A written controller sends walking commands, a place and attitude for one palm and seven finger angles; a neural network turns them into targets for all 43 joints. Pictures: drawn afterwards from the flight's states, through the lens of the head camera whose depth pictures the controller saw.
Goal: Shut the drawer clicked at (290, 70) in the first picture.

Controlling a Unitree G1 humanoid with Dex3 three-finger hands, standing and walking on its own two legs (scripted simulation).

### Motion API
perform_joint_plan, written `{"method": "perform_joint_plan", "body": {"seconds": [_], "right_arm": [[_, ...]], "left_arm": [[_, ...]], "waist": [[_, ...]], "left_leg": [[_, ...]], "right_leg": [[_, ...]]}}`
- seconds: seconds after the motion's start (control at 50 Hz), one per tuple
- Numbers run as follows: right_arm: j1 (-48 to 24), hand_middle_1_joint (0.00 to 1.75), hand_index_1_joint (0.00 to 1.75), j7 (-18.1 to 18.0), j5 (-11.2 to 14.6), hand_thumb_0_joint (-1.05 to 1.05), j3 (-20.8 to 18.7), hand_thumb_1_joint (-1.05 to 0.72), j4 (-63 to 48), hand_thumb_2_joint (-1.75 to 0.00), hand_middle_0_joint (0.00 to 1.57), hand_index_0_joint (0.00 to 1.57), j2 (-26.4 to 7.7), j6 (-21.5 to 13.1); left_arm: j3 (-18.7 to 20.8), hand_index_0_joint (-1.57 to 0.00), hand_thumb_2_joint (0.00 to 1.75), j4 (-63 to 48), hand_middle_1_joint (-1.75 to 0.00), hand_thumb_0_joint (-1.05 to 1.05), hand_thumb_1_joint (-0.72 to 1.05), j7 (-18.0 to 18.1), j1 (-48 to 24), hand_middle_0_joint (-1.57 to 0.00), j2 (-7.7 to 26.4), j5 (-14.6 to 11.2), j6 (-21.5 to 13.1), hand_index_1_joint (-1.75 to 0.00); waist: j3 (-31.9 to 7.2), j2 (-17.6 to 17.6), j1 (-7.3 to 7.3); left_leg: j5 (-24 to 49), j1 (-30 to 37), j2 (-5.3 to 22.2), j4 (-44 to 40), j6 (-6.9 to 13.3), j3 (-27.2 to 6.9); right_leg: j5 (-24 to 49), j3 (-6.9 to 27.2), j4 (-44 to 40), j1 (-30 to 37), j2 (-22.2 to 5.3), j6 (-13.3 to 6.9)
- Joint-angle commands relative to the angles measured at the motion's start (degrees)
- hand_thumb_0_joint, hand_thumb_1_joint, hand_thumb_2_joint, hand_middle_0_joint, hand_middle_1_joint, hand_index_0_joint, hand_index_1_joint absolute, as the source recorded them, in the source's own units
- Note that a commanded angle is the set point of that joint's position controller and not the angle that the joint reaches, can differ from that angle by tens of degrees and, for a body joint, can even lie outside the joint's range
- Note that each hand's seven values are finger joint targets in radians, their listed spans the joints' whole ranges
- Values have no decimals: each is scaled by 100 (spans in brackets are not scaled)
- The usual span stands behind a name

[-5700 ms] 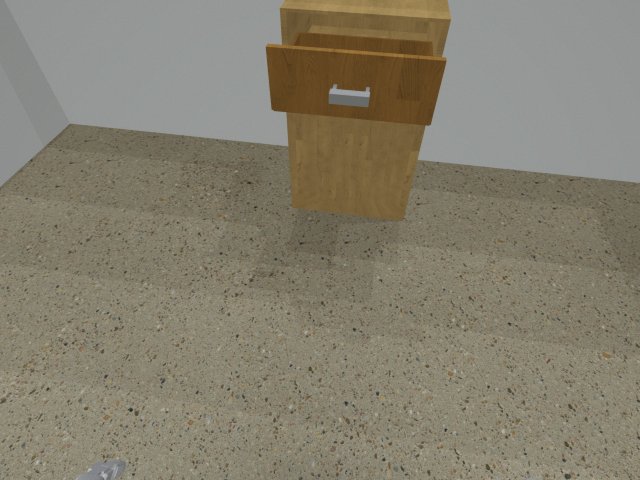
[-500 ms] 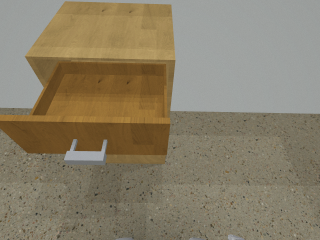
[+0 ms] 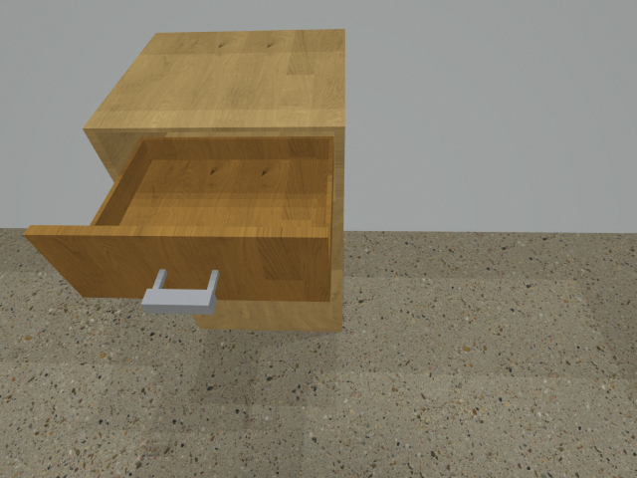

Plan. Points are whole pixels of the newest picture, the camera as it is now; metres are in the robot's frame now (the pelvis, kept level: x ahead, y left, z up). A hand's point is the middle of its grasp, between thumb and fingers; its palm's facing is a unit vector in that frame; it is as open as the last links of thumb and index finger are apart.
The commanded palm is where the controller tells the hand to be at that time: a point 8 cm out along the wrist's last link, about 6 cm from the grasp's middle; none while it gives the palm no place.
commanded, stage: come to a stop and stand still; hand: left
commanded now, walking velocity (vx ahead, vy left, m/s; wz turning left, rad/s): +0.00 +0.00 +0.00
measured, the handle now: (184, 288) +0.38 +0.26 -0.04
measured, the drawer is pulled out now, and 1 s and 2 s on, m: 0.27 0.27 0.27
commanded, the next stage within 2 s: look again from close up in 0.44 s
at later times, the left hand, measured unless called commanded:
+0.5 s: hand out of the picture -0.01 +0.22 -0.18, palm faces +0.02 -0.99 -0.17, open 7.4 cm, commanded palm none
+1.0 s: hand out of the picture +0.02 +0.23 -0.18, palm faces -0.01 -0.97 -0.24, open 7.4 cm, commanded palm none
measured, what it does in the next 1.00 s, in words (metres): steps on the spot: left foot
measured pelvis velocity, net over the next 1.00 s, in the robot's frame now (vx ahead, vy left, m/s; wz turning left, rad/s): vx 0.00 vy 0.05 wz -0.03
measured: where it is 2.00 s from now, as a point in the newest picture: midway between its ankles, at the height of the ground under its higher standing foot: outside the picture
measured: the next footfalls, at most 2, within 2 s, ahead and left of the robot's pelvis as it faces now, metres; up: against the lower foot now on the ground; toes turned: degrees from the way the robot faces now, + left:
left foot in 0.10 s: +0.07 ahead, +0.15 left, +0.00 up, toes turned +3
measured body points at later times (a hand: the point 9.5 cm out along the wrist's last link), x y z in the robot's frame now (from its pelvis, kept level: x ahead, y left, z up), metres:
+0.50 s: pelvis -0.01 +0.05 -0.01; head +0.00 +0.06 +0.44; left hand -0.01 +0.27 -0.17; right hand +0.00 -0.17 -0.16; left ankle -0.01 +0.16 -0.75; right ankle +0.00 -0.08 -0.75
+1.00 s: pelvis +0.00 +0.05 -0.01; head +0.01 +0.03 +0.44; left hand +0.02 +0.28 -0.16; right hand -0.01 -0.16 -0.18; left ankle -0.01 +0.16 -0.75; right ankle +0.00 -0.08 -0.75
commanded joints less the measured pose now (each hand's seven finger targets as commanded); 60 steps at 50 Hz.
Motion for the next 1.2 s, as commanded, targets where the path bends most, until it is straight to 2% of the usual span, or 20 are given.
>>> {"method": "perform_joint_plan", "body": {"seconds": [0.0, 0.04, 0.08, 0.1, 0.12, 0.14, 0.2, 0.24, 0.28, 0.34, 0.5, 0.52, 0.54, 0.56, 0.58, 0.6, 0.7, 0.86, 1.1, 1.18], "right_arm": [[75, 30, 30, -40, 43, 0, 58, -90, -315, -90, 20, 20, 35, -260], [473, 30, 30, -81, 50, 0, 89, -90, -97, -90, 20, 20, -9, -341], [492, 30, 30, -128, -8, 0, 3, -90, -169, -90, 20, 20, -583, -395], [242, 30, 30, -137, -28, 0, 13, -90, -253, -90, 20, 20, -724, -355], [-21, 30, 30, -150, -27, 0, 66, -90, -198, -90, 20, 20, -481, -395], [-148, 30, 30, -181, -11, 0, 118, -90, -194, -90, 20, 20, -341, -410], [-180, 30, 30, -245, 10, 0, 158, -90, -98, -90, 20, 20, -172, -440], [-138, 30, 30, -256, 30, 0, 177, -90, -41, -90, 20, 20, -158, -471], [24, 30, 30, -234, 82, 0, 185, -90, 20, -90, 20, 20, -46, -502], [128, 30, 30, -214, 68, 0, 200, -90, 151, -90, 20, 20, -56, -467], [224, 30, 30, -202, 52, 0, 254, -90, 325, -90, 20, 20, 6, -481], [-212, 30, 30, -119, 87, 0, 284, -90, -111, -90, 20, 20, -204, -596], [127, 30, 30, -92, 37, 0, 294, -90, -223, -90, 20, 20, 31, -536], [318, 30, 30, -71, 11, 0, 304, -90, -224, -90, 20, 20, 5, -556], [377, 30, 30, -68, -21, 0, 310, -90, -266, -90, 20, 20, -28, -582], [409, 30, 30, -86, -1, 0, 327, -90, -328, -90, 20, 20, -54, -581], [472, 30, 30, -109, 20, 0, 339, -90, -370, -90, 20, 20, -111, -538], [508, 30, 30, -114, 30, 0, 367, -90, -150, -90, 20, 20, -115, -574], [263, 30, 30, -142, 37, 0, 383, -90, 117, -90, 20, 20, -69, -553], [283, 30, 30, -116, 7, 0, 373, -90, 140, -90, 20, 20, -54, -489]], "left_arm": [[247, -20, 90, -63, -30, 0, 90, 57, 107, -20, 1189, -2, 9, -30], [188, -20, 90, -32, -30, 0, 90, 46, -102, -20, 989, -73, 67, -30], [84, -20, 90, -91, -30, 0, 90, 17, 89, -20, 499, -84, 118, -30], [59, -20, 90, -90, -30, 0, 90, 12, 107, -20, 362, -83, 87, -30], [29, -20, 90, 45, -30, 0, 90, 37, -66, -20, 367, -29, 142, -30], [22, -20, 90, 101, -30, 0, 90, 20, -31, -20, 440, -32, 153, -30], [-31, -20, 90, 318, -30, 0, 90, -1, 199, -20, 424, -56, 125, -30], [-74, -20, 90, 456, -30, 0, 90, 12, 411, -20, 413, -68, 61, -30], [-94, -20, 90, 505, -30, 0, 90, 31, 389, -20, 599, -76, -15, -30], [-128, -20, 90, 545, -30, 0, 90, 27, 108, -20, 568, -98, -46, -30], [-137, -20, 90, 565, -30, 0, 90, 39, 136, -20, 496, -103, -2, -30], [-231, -20, 90, 660, -30, 0, 90, 274, 518, -20, 642, -29, -173, -30], [-195, -20, 90, 383, -30, 0, 90, 205, 266, -20, 840, -89, -206, -30], [-224, -20, 90, 279, -30, 0, 90, 149, 109, -20, 806, -83, -198, -30], [-205, -20, 90, 175, -30, 0, 90, 111, 90, -20, 800, -75, -180, -30], [-214, -20, 90, 150, -30, 0, 90, 85, 115, -20, 765, -87, -151, -30], [-249, -20, 90, 87, -30, 0, 90, 40, 69, -20, 617, -103, -80, -30], [-227, -20, 90, 92, -30, 0, 90, 44, 116, -20, 669, -131, -98, -30], [-208, -20, 90, 212, -30, 0, 90, 44, 52, -20, 704, -130, -121, -30], [-159, -20, 90, 216, -30, 0, 90, 13, 96, -20, 779, -90, -99, -30]], "waist": [[-226, -1244, -82], [-138, -789, -297], [-81, 818, -226], [77, 796, -122], [366, 1368, -145], [495, 1419, -91], [294, 922, -16], [64, 550, 43], [-85, 207, -110], [-16, -396, -243], [255, 21, -183], [230, 30, -59], [-139, 193, -308], [-129, 387, -342], [-210, 833, -317], [-279, 787, -300], [398, 32, -277], [127, -206, -256], [91, -45, -238], [74, -208, -232]], "left_leg": [[346, 471, -127, -1385, 62, 189], [1014, 1494, -18, -2385, 114, 155], [759, 1007, 1237, -3001, 584, -1222], [365, 180, 1451, -3136, 798, -1411], [-13, -72, 1246, -3587, 797, -1401], [297, -51, 1087, -3591, 801, -1270], [1613, 362, 949, -3172, 876, -860], [2270, 653, 740, -2693, 779, -619], [2303, 872, 442, -2440, 517, -378], [1856, 993, 433, -2547, 372, -343], [1066, 679, 392, -2912, 369, -392], [2040, 439, 513, -1685, 267, -129], [757, 476, 199, -1959, 271, -219], [724, 405, 255, -2069, 320, -314], [920, 352, 342, -2148, 390, -358], [902, 293, 386, -2204, 445, -459], [460, -26, 359, -2489, 503, -551], [1196, 473, 327, -2442, 492, -360], [1653, 815, 341, -2419, 412, -191], [671, 707, 215, -2265, 431, -104]], "right_leg": [[286, 1072, -674, 127, -1027, -709], [-630, 797, -333, -723, -615, -346], [-1118, 111, 644, -861, 79, 38], [-1154, -74, 826, -517, 171, 83], [-1125, -108, 1112, -430, 159, 129], [-1053, -3, 1301, -460, 121, 100], [-914, 98, 1156, -307, 46, 87], [-120, 182, 250, 11, 26, 99], [845, 490, -220, 240, -215, -12], [719, 489, -259, 86, -209, -28], [53, 460, -429, 117, -132, -5], [1556, 608, -112, 92, -361, -65], [123, 755, -118, 110, -449, -194], [-696, 639, 54, -128, -273, -244], [-532, 495, 191, -45, -145, -254], [-535, 412, 278, 61, -67, -234], [-651, 454, 192, -158, -6, -199], [-18, 497, 190, 0, -88, -147], [661, 542, 61, 101, -150, -152], [-596, 536, -11, 86, -152, -218]]}}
